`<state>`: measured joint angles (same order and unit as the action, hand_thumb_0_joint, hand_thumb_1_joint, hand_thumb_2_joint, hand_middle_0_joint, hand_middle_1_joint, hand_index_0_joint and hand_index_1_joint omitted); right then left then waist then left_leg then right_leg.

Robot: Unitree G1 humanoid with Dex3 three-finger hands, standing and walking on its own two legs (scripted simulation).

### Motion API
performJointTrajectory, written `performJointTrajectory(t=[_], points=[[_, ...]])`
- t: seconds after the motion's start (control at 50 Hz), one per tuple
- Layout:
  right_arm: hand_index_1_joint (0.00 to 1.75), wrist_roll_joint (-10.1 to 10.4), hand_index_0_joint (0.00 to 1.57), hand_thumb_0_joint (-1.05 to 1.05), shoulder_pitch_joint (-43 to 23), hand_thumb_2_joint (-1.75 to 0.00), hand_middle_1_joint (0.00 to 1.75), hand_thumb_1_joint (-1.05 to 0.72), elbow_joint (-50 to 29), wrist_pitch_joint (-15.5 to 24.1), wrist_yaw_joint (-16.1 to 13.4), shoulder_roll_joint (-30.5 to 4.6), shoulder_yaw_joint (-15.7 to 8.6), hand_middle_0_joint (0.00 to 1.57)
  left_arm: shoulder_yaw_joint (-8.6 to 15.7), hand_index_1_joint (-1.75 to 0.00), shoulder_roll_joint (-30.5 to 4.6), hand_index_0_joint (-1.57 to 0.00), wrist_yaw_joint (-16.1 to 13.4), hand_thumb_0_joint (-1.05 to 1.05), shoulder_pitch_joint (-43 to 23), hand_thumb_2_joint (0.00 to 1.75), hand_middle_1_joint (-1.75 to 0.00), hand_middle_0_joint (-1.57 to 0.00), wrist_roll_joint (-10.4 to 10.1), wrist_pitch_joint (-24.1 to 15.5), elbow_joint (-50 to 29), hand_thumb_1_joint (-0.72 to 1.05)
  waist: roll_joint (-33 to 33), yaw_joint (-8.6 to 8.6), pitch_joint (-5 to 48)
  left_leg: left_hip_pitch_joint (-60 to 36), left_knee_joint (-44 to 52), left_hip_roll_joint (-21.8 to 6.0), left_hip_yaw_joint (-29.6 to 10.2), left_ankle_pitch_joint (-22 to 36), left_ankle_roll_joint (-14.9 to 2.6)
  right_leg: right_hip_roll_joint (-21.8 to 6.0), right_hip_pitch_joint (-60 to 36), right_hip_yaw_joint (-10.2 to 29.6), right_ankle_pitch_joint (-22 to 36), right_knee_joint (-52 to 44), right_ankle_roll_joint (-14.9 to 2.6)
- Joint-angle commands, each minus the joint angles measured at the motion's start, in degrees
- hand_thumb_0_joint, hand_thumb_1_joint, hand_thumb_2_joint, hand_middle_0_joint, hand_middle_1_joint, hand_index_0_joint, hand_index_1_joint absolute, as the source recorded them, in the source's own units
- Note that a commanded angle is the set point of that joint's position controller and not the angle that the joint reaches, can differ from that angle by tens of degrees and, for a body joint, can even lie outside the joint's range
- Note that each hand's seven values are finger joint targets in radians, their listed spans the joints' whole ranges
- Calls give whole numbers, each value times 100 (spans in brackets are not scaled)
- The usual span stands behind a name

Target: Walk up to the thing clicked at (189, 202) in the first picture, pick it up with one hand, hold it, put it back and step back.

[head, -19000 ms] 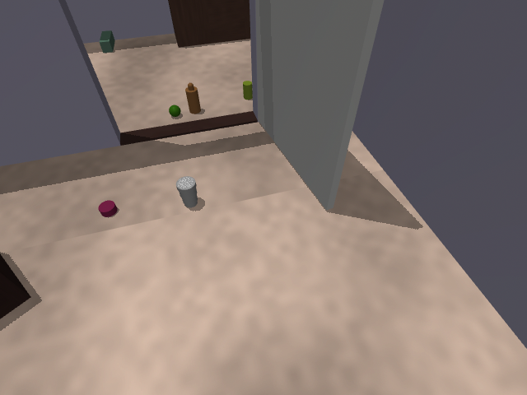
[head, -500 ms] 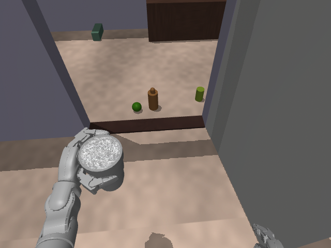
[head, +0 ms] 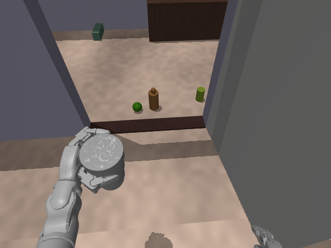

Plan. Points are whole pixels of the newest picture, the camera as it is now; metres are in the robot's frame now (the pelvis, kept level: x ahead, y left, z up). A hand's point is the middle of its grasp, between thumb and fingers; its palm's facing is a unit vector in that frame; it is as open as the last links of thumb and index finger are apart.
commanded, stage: hold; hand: left
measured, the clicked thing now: (107, 166) +0.32 +0.16 +0.02
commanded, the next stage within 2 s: crouch in 0.28 s
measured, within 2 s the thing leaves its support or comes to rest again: neither
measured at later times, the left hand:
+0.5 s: hand (101, 162) +0.32 +0.17 +0.04, palm faces +0.00 -1.00 +0.00, open 12.0 cm
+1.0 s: hand (115, 185) +0.34 +0.17 -0.15, palm faces +0.01 -1.00 -0.01, open 11.9 cm
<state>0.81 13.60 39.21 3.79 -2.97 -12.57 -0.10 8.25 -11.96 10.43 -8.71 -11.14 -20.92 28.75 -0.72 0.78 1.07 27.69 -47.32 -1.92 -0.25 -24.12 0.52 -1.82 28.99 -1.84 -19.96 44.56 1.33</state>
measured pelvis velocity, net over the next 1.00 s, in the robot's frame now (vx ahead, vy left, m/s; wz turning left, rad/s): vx -0.03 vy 0.00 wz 0.00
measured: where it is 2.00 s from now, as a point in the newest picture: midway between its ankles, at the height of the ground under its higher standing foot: outside the picture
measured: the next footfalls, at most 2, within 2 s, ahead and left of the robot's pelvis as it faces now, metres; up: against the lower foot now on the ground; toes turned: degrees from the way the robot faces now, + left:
none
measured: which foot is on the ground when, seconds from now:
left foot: down 0.00-1.00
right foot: down 0.00-1.00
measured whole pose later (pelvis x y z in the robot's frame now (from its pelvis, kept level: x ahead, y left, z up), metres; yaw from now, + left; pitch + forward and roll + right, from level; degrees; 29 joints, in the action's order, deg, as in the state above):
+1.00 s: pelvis -0.03 +0.00 -0.14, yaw +0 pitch +26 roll -2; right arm -2.7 11.4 39.1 5.2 0.9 -15.3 -0.7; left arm 15.0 -14.6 13.5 -23.4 -9.4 -41.7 53.2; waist 0.4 4.6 10.0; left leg 76.9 -87.6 -1.2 -2.4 -36.5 1.0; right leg -2.9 78.0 -2.0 -32.2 84.6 1.0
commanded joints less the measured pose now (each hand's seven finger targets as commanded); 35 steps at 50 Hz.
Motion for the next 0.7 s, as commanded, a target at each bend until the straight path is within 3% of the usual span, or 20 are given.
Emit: performJointTrajectory(t=[0.0,0.02,0.06,0.16,0.22,0.24,0.26,0.3,0.34,0.36,0.38,0.42,0.46,0.54,0.58,0.66,0.68], points=[[30,7,20,0,-231,-91,30,-92,-689,255,-34,-782,-279,20,255,-143,-761,-124,46,0,-2006,120,-144,-122,-167,-533,-1607,-7,-51,79,1571,-456,785,141,10,1270,-56,166,-818,-78,1219,-575,-186],[30,7,20,0,-245,-91,30,-92,-723,233,-44,-782,-286,20,444,-142,-940,-123,18,0,-1971,119,-142,-121,-155,-546,-1705,-5,-96,-10,1726,-481,759,171,47,1323,-64,155,-915,-58,1279,-605,-181],[30,14,20,0,-189,-90,30,-91,-705,227,-37,-793,-284,20,258,-142,-711,-124,48,0,-1708,120,-142,-121,-159,-508,-1526,-3,-21,31,1599,-470,798,138,15,1391,-48,177,-910,-94,1317,-553,-198],[30,3,20,0,-200,-90,30,-92,-721,237,-24,-771,-270,20,352,-142,-864,-124,3,0,-2042,120,-143,-121,-155,-567,-1883,-5,-292,18,1794,-582,802,136,15,1434,-17,174,-885,-82,1320,-529,-213],[30,3,20,0,-187,-90,30,-91,-689,232,-30,-786,-274,20,360,-141,-757,-123,-18,0,-1826,120,-142,-120,-166,-533,-1475,-3,-53,64,1508,-418,802,126,-8,1315,-38,178,-812,-102,1221,-551,-197],[30,-3,20,0,-238,-90,30,-91,-712,243,-24,-779,-269,20,345,-141,-785,-122,-23,0,-2074,119,-141,-119,-164,-564,-1611,-5,-95,62,1519,-422,799,131,12,1225,-45,178,-772,-83,1160,-568,-200],[30,-5,20,0,-179,-91,30,-91,-670,241,-28,-789,-284,20,468,-142,-912,-122,-12,0,-1982,120,-142,-120,-155,-580,-1616,-5,-98,50,1717,-511,790,122,-7,1331,-41,176,-838,-92,1244,-536,-196],[30,-7,20,0,-194,-90,30,-91,-714,243,-25,-774,-270,20,259,-142,-683,-123,20,0,-1803,119,-143,-121,-163,-551,-1521,-4,-107,53,1648,-478,770,142,11,1379,-38,170,-871,-92,1293,-538,-200],[30,3,20,0,-220,-90,30,-92,-707,253,-11,-804,-294,20,251,-143,-717,-124,42,0,-1734,121,-144,-122,-142,-559,-1494,-5,-123,22,1524,-440,805,123,-22,1391,-19,182,-787,-113,1254,-501,-214],[30,2,20,0,-242,-91,30,-91,-726,246,-1,-806,-306,20,343,-145,-869,-128,51,0,-1917,124,-145,-126,-152,-606,-1771,3,-258,-4,1679,-498,774,142,1,1364,-23,176,-801,-88,1236,-527,-211],[30,-2,20,0,-268,-90,30,-87,-742,248,-10,-795,-287,20,176,-137,-695,-125,64,0,-1852,117,-137,-123,-134,-581,-1578,10,-101,76,1656,-506,764,142,11,1291,-40,182,-807,-88,1201,-554,-201],[30,-6,20,0,-208,-90,30,-88,-686,246,-3,-806,-300,20,316,-135,-748,-125,26,0,-1739,118,-136,-123,-141,-551,-1379,13,47,54,1584,-326,720,144,26,1318,-64,165,-851,-71,1290,-537,-191],[30,-23,20,0,-163,-90,30,-88,-645,236,21,-791,-301,20,285,-135,-644,-124,0,0,-1754,118,-136,-122,-125,-571,-1174,12,53,99,1440,-244,703,116,-18,1312,-51,176,-657,-113,1232,-465,-202],[30,-59,20,0,-187,-90,30,-88,-605,223,87,-801,-337,20,312,-136,-609,-125,-43,0,-1924,119,-137,-123,-52,-755,-774,10,97,133,1196,151,563,116,-21,949,-69,163,-230,-97,914,-296,-204],[30,-75,20,0,-212,-90,30,-88,-600,235,108,-834,-361,20,446,-135,-675,-123,-49,0,-2014,118,-136,-121,-41,-938,-543,8,110,112,1242,329,396,129,-11,730,-71,160,-2,-75,716,-147,-208],[30,-144,20,0,-112,-90,30,-88,-539,309,204,-884,-415,20,418,-136,-616,-123,28,0,-2341,118,-137,-121,-1,-1374,-57,5,14,224,1588,826,-166,130,-94,583,-46,147,663,-49,576,466,-238],[30,-173,20,0,-76,-90,30,-89,-520,305,215,-875,-407,20,572,-137,-781,-124,46,0,-2423,118,-137,-122,-13,-1527,-16,3,-9,210,1725,1079,-402,168,-63,560,-62,129,736,-21,584,621,-233]])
